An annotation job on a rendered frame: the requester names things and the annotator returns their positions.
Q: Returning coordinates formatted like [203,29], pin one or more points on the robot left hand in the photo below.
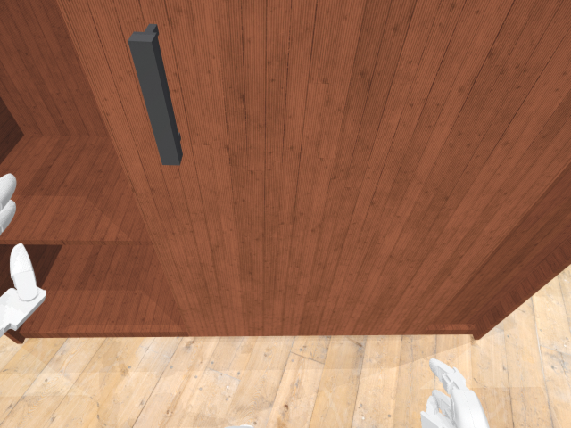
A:
[16,306]

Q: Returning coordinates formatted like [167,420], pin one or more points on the handle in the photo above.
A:
[146,54]

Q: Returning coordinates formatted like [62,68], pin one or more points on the wardrobe door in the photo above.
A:
[347,165]
[545,227]

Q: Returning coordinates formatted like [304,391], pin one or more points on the robot right hand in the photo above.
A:
[462,409]

